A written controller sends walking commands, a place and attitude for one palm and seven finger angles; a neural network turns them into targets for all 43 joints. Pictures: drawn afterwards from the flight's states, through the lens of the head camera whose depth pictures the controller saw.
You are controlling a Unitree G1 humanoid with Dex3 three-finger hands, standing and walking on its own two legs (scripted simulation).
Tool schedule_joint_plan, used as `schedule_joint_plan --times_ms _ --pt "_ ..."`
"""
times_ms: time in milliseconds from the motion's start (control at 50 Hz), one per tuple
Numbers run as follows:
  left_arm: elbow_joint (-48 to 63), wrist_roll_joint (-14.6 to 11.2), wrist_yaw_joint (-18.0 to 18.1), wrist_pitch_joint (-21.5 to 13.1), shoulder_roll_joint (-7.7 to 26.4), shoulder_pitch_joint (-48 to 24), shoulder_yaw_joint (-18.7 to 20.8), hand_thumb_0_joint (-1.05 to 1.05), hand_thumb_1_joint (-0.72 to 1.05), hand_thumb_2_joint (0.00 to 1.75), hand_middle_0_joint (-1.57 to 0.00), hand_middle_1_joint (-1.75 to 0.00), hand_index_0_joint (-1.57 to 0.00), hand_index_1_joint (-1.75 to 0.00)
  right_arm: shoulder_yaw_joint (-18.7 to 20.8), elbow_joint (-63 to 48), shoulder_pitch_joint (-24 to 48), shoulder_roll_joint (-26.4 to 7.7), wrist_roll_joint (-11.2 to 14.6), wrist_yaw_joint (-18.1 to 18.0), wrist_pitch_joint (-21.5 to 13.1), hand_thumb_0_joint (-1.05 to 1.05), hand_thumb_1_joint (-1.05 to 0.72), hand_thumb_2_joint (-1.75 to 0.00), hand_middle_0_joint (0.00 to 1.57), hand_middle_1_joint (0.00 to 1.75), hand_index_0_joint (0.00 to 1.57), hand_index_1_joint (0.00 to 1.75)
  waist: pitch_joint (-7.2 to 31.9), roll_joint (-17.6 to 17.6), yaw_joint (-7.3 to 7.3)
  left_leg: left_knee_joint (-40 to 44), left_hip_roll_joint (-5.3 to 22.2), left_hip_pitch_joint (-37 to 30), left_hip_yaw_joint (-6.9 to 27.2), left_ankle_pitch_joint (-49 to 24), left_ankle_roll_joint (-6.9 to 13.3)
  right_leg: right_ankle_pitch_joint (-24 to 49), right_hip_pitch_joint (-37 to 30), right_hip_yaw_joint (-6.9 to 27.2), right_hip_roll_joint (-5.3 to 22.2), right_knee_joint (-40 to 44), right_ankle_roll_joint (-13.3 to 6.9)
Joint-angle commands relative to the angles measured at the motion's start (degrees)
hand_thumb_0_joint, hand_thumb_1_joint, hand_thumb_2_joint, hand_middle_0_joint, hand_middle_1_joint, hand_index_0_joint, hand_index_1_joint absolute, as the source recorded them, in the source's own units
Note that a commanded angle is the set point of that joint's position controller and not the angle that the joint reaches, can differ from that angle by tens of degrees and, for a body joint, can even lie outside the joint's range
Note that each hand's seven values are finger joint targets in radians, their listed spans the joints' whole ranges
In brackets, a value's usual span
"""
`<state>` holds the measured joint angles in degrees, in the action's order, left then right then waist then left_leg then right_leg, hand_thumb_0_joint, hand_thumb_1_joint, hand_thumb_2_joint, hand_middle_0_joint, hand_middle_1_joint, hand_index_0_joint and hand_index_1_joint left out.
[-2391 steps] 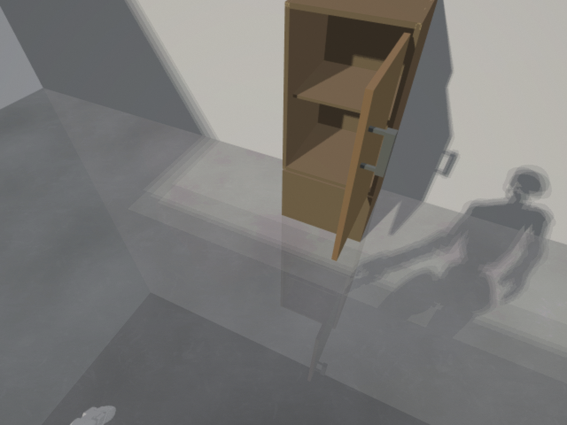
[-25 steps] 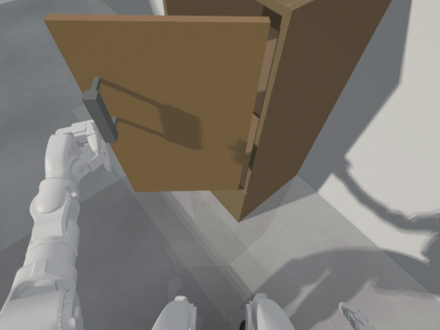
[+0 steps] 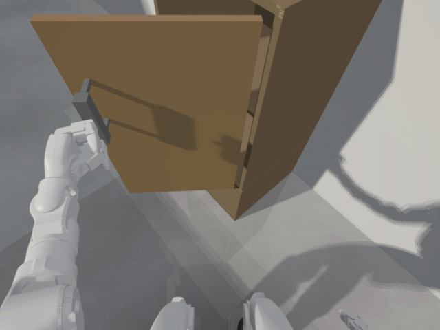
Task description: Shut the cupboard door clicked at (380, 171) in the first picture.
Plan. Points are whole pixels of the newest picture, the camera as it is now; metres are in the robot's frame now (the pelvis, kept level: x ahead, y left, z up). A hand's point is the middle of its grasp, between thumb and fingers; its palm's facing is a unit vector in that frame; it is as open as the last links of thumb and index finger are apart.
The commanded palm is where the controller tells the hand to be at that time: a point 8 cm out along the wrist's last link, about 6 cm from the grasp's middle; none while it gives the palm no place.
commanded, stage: push the door shut along its arc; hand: left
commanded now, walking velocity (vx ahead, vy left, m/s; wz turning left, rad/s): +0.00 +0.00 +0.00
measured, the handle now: (95, 112) +0.51 +0.25 +0.05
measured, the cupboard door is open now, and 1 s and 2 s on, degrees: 52 34 23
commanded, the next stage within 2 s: pull the fist back off the door in 1.72 s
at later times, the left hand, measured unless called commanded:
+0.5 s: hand (101, 130) +0.46 +0.23 +0.06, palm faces -0.06 -1.00 -0.03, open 3.2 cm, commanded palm +0.46 +0.26 +0.06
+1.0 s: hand (121, 102) +0.53 +0.20 +0.06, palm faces -0.20 -0.98 +0.00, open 3.3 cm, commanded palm +0.54 +0.22 +0.06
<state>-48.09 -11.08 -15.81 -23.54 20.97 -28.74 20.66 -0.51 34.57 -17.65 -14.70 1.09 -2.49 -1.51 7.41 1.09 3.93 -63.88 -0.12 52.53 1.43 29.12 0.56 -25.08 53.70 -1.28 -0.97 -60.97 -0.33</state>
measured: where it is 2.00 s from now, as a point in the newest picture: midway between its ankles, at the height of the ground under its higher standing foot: outside the picture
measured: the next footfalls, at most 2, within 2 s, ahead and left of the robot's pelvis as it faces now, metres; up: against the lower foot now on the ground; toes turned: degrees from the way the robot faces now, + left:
none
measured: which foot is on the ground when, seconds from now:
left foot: down 0.00-1.00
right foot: down 0.00-1.00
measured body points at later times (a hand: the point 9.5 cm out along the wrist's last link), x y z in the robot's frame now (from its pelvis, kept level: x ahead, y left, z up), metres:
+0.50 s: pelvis -0.01 +0.00 -0.01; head +0.11 +0.02 +0.42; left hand +0.46 +0.28 +0.07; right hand +0.05 -0.27 -0.12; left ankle +0.01 +0.11 -0.66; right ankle +0.04 -0.12 -0.66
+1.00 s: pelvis -0.01 +0.01 -0.03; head +0.15 +0.05 +0.39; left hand +0.54 +0.26 +0.07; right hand -0.01 -0.26 -0.13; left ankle +0.01 +0.11 -0.66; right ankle +0.04 -0.12 -0.66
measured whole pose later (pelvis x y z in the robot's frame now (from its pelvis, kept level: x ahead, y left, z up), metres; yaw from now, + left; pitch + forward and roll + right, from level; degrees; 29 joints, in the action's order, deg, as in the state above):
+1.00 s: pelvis -0.01 +0.01 -0.03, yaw -1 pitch +27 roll -5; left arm -73.3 -5.8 -27.6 -17.4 38.8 -64.7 19.6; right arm -3.7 37.4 -21.0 -16.1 0.2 -2.5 -2.2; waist 6.0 1.8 12.3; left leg -72.5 0.2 68.8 3.8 30.3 1.4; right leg -24.8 67.6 -3.7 -1.4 -65.7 0.4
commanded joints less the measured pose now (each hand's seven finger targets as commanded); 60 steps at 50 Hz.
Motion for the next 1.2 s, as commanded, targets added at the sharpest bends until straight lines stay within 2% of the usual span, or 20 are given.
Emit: schedule_joint_plan --times_ms 0,60,120,140,200,260,300,340,480,520,540,580,620,720,800,860,940,1020,1100,1180 --pt "9.93 -0.59 -0.61 -4.49 15.89 -25.21 2.83 0.0 0.9 0.9 -1.3 -1.5 -1.3 -1.5 3.03 -4.69 -4.21 -9.19 0.04 -0.88 -1.92 0.0 -0.9 -0.9 0.2 0.3 0.2 0.3 19.74 2.18 1.48 9.23 0.11 -7.98 0.55 -12.93 0.56 12.38 -14.72 1.17 -0.06 7.01 -0.84" --pt "8.2 -0.28 -2.02 -5.6 19.01 -30.3 4.22 0.0 0.9 0.9 -1.3 -1.5 -1.3 -1.5 2.83 -4.32 -4.63 -9.56 -0.04 -1.33 -2.04 0.0 -0.9 -0.9 0.2 0.3 0.2 0.3 20.56 2.9 1.94 8.36 0.04 -7.46 0.94 -12.64 0.72 11.79 -14.36 1.5 -0.13 6.45 -1.12" --pt "5.56 -0.26 -4.15 -5.78 16.82 -32.22 1.58 0.0 0.9 0.9 -1.3 -1.5 -1.3 -1.5 2.84 -3.74 -4.62 -9.69 0.02 -1.26 -2.29 0.0 -0.9 -0.9 0.2 0.3 0.2 0.3 22.69 5.9 2.27 7.93 0.32 -10.86 1.52 -14.43 0.24 12.27 -11.36 0.94 -0.09 5.81 -1.34" --pt "4.45 -0.34 -4.82 -5.46 16.09 -33.49 0.55 0.0 0.9 0.9 -1.3 -1.5 -1.3 -1.5 2.85 -3.42 -4.85 -9.76 0.01 -1.24 -2.3 0.0 -0.9 -0.9 0.2 0.3 0.2 0.3 22.82 5.58 2.85 7.66 0.34 -11.26 1.65 -14.52 0.27 12.26 -10.65 0.82 -0.13 5.78 -1.28" --pt "0.1 -0.59 -6.61 -3.88 16.59 -31.98 0.9 0.0 0.9 0.9 -1.3 -1.5 -1.3 -1.5 2.94 -3.21 -6.02 -10.3 0.09 -1.03 -2.0 0.0 -0.9 -0.9 0.2 0.3 0.2 0.3 23.83 4.93 2.41 7.34 0.45 -11.4 2.14 -17.05 0.12 13.79 -10.33 0.37 -0.19 5.17 -1.44" --pt "1.17 -0.87 -7.86 -3.42 17.88 -36.33 0.92 0.0 0.9 0.9 -1.3 -1.5 -1.3 -1.5 2.99 -3.09 -6.79 -10.56 0.14 -1.12 -1.68 0.0 -0.9 -0.9 0.2 0.3 0.2 0.3 25.33 4.64 3.36 6.39 0.46 -11.18 2.21 -18.63 0.46 15.4 -10.38 0.54 -0.24 4.73 -1.37" --pt "-1.05 -0.53 -8.22 -2.77 16.91 -39.18 -0.73 0.0 0.9 0.9 -1.3 -1.5 -1.3 -1.5 2.77 -2.59 -6.69 -10.54 0.27 -1.02 -1.46 0.0 -0.9 -0.9 0.2 0.3 0.2 0.3 22.89 4.66 4.6 6.32 0.56 -10.05 2.33 -15.76 0.55 12.8 -7.99 0.47 -0.25 5.21 -1.14" --pt "-1.79 -0.25 -8.39 -2.68 19.26 -42.06 0.45 0.0 0.9 0.9 -1.3 -1.5 -1.3 -1.5 2.78 -2.24 -7.29 -10.93 0.24 -1.19 -1.47 0.0 -0.9 -0.9 0.2 0.3 0.2 0.3 22.36 3.01 5.23 5.92 0.56 -7.91 2.36 -13.83 0.9 11.57 -8.41 0.94 -0.29 5.49 -1.05" --pt "-4.49 0.35 -10.55 -2.69 21.08 -47.59 -0.25 0.0 0.9 0.9 -1.3 -1.5 -1.3 -1.5 2.55 -1.11 -8.72 -11.66 0.12 -1.26 -1.6 0.0 -0.9 -0.9 0.2 0.3 0.2 0.3 25.26 6.62 6.57 4.81 0.85 -10.27 3.31 -14.36 0.75 9.77 -4.16 0.49 -0.59 4.75 -1.4" --pt "-4.97 0.87 -10.72 -2.27 23.34 -49.78 0.64 0.0 0.9 0.9 -1.3 -1.5 -1.3 -1.5 2.33 -0.88 -9.29 -11.94 -0.02 -1.2 -1.5 0.0 -0.9 -0.9 0.2 0.3 0.2 0.3 25.83 7.99 6.67 4.5 0.89 -10.05 3.65 -14.32 0.73 9.18 -3.6 0.44 -0.68 4.47 -1.55" --pt "-6.39 1.17 -11.07 -1.71 21.69 -50.43 -1.16 0.0 0.9 0.9 -1.3 -1.5 -1.3 -1.5 2.18 -0.84 -9.23 -11.72 0.11 -1.13 -1.56 0.0 -0.9 -0.9 0.2 0.3 0.2 0.3 24.95 8.26 7.53 4.27 0.82 -9.52 3.46 -13.38 0.88 8.47 -2.57 0.51 -0.77 4.72 -1.45" --pt "-5.81 1.34 -11.47 -1.67 23.15 -52.84 -0.54 0.0 0.9 0.9 -1.3 -1.5 -1.3 -1.5 2.16 -0.5 -9.9 -11.93 -0.05 -1.22 -1.7 0.0 -0.9 -0.9 0.2 0.3 0.2 0.3 27.05 9.68 7.63 3.9 0.95 -10.57 3.78 -14.88 0.77 9.17 -2.31 0.31 -0.8 4.21 -1.55" --pt "-8.28 1.92 -11.56 -0.66 22.7 -53.82 -1.6 0.0 0.9 0.9 -1.3 -1.5 -1.3 -1.5 1.87 -0.24 -10.36 -12.09 -0.03 -1.14 -1.6 0.0 -0.9 -0.9 0.2 0.3 0.2 0.3 24.86 9.06 8.63 3.79 1.07 -9.37 4.02 -13.34 0.89 7.72 -0.38 0.08 -0.89 4.46 -1.5" --pt "-9.64 2.72 -12.05 0.28 24.24 -59.12 -2.08 0.0 0.9 0.9 -1.3 -1.5 -1.3 -1.5 1.49 0.39 -11.64 -12.55 -0.33 -1.13 -1.87 0.0 -0.9 -0.9 0.2 0.3 0.2 0.3 25.24 10.42 10.13 3.2 1.35 -9.62 4.87 -12.92 0.83 6.57 2.38 -0.48 -1.06 3.96 -1.65" --pt "-9.92 3.24 -12.69 0.84 24.66 -61.25 -2.19 0.0 0.9 0.9 -1.3 -1.5 -1.3 -1.5 1.62 0.75 -12.75 -12.87 -0.64 -0.98 -2.06 0.0 -0.9 -0.9 0.2 0.3 0.2 0.3 28.81 12.78 10.7 2.26 1.62 -13.19 5.71 -16.62 0.47 7.91 4.85 -1.06 -1.16 3.08 -1.84" --pt "-11.24 3.34 -13.18 1.79 23.6 -63.29 -3.35 0.0 0.9 0.9 -1.3 -1.5 -1.3 -1.5 1.35 0.91 -13.51 -12.94 -0.72 -0.94 -2.01 0.0 -0.9 -0.9 0.2 0.3 0.2 0.3 27.2 12.27 11.88 1.93 1.68 -12.81 6.05 -17.07 0.6 7.86 6.8 -1.57 -1.34 2.83 -1.94" --pt "-14.3 4.79 -12.43 3.72 29.95 -65.38 0.55 0.0 0.9 0.9 -1.3 -1.5 -1.3 -1.5 0.66 0.51 -14.21 -13.14 -0.72 -0.96 -1.61 0.0 -0.9 -0.9 0.2 0.3 0.2 0.3 27.02 11.73 11.75 1.01 1.75 -8.56 5.6 -16.41 0.9 7.66 5.53 -1.47 -1.44 2.09 -1.87" --pt "-12.63 6.92 -11.32 3.46 27.74 -68.06 -2.13 0.0 0.9 0.9 -1.3 -1.5 -1.3 -1.5 0.77 0.8 -15.32 -12.97 -1.36 -0.46 -1.48 0.0 -0.9 -0.9 0.2 0.3 0.2 0.3 28.94 16.34 12.57 0.4 2.18 -13.74 6.81 -21.0 -0.09 8.91 9.98 -2.24 -1.4 1.13 -1.93" --pt "-13.54 7.12 -12.38 4.48 27.48 -68.97 -2.33 0.0 0.9 0.9 -1.3 -1.5 -1.3 -1.5 1.0 0.98 -16.47 -13.18 -1.62 -0.3 -0.88 0.0 -0.9 -0.9 0.2 0.3 0.2 0.3 31.65 15.54 13.49 -0.75 2.46 -15.81 7.46 -25.17 -0.17 10.77 10.49 -2.59 -1.71 0.66 -1.8" --pt "-13.11 7.08 -12.68 5.79 30.38 -70.98 0.11 0.0 0.9 0.9 -1.3 -1.5 -1.3 -1.5 0.96 1.09 -17.59 -13.24 -1.7 -0.37 -0.69 0.0 -0.9 -0.9 0.2 0.3 0.2 0.3 33.44 15.59 13.55 -1.29 2.51 -15.9 7.28 -27.32 0.01 12.48 9.44 -2.59 -1.9 0.48 -1.71"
